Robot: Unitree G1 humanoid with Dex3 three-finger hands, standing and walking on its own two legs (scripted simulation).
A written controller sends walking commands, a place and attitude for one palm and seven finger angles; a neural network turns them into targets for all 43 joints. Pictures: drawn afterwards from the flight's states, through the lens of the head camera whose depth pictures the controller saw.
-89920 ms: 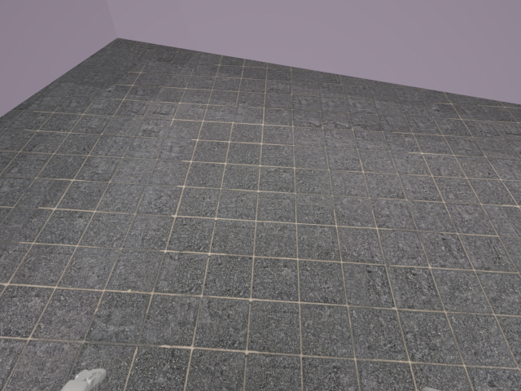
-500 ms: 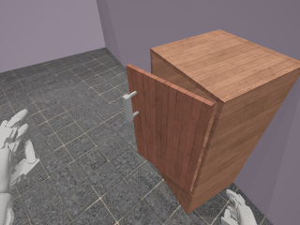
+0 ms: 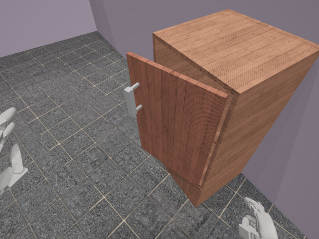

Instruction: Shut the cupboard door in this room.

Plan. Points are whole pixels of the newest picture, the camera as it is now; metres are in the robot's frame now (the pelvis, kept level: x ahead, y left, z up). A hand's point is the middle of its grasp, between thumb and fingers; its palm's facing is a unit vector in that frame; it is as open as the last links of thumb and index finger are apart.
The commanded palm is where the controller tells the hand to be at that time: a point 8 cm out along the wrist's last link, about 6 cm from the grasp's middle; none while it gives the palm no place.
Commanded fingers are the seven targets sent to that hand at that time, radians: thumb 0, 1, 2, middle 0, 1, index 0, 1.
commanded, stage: step back with the hand held close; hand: left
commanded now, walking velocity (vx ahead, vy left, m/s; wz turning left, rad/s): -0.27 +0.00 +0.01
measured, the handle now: (134, 99) +0.61 +0.14 -0.04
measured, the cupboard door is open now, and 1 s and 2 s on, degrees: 18 18 18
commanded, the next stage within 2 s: stop stepping back and stand still in 0.80 s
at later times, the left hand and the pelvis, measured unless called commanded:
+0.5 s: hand out of the picture +0.08 +0.27 +0.17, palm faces +0.52 -0.72 -0.46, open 7.4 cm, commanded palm +0.01 +0.30 +0.17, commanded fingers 0.00 0.90 0.90 -0.20 -0.30 -0.20 -0.30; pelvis -0.10 -0.01 -0.02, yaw +6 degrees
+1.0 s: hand out of the picture -0.01 +0.22 +0.17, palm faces +0.38 -0.81 -0.45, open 7.4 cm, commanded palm -0.09 +0.27 +0.17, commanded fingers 0.00 0.90 0.90 -0.20 -0.30 -0.20 -0.30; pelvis -0.22 -0.03 -0.02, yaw +1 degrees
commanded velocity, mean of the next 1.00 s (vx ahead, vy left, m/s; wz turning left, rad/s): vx -0.28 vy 0.01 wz -0.05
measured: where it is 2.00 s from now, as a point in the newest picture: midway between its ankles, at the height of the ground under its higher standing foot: outside the picture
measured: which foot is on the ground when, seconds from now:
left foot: down 0.00-0.50, up 0.52-0.62, down 0.64-1.00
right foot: down 0.00-0.66, up 0.68-0.86, down 0.88-1.00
